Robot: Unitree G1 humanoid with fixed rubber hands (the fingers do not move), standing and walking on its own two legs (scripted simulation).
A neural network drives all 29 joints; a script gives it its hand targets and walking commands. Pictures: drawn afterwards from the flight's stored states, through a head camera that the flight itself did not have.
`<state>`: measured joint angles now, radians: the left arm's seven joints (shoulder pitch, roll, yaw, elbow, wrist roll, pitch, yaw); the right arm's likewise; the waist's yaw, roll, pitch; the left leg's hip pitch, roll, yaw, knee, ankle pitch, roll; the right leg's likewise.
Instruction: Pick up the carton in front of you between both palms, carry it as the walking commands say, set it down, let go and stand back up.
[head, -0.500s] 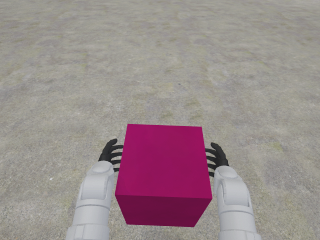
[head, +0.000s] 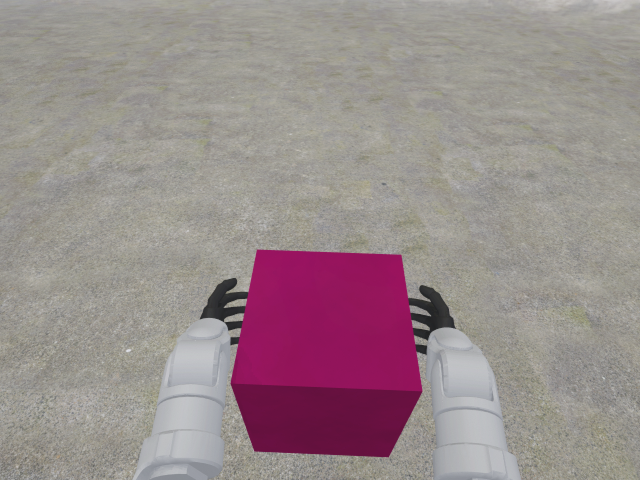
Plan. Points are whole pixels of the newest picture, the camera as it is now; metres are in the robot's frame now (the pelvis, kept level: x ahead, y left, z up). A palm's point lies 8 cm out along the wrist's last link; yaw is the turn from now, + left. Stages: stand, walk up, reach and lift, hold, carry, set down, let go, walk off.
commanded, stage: set down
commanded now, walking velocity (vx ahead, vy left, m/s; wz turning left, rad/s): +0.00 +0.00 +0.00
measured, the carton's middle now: (325, 356) +0.31 +0.00 -0.04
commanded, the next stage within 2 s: none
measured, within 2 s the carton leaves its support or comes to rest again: neither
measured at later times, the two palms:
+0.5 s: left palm (235, 343) +0.35 +0.15 -0.08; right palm (415, 352) +0.35 -0.15 -0.08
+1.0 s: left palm (252, 362) +0.41 +0.14 -0.24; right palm (398, 372) +0.40 -0.15 -0.23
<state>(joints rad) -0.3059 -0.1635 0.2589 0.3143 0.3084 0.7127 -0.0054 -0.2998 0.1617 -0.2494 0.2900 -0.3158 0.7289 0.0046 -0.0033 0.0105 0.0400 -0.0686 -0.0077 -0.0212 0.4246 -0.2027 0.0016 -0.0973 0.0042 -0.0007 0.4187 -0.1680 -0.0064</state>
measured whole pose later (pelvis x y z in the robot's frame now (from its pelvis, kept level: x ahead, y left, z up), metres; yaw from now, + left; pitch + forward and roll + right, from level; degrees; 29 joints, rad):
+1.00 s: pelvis -0.02 +0.01 -0.16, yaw +1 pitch +40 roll +0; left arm -0.79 -0.09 0.44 0.64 0.25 0.24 0.04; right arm -0.77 0.11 -0.50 0.59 -0.26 0.24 -0.03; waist -0.03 0.01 -0.17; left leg -1.55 -0.11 -0.07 1.33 -0.46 -0.01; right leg -1.57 0.08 0.08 1.31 -0.43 0.03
